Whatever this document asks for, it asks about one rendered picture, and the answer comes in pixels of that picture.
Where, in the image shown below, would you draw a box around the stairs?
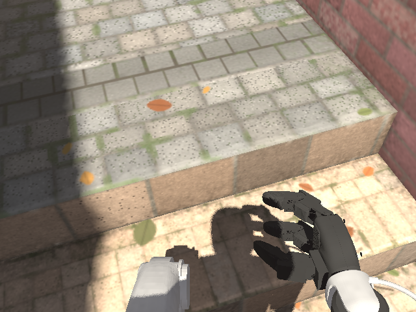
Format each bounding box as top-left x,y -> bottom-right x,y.
0,112 -> 416,312

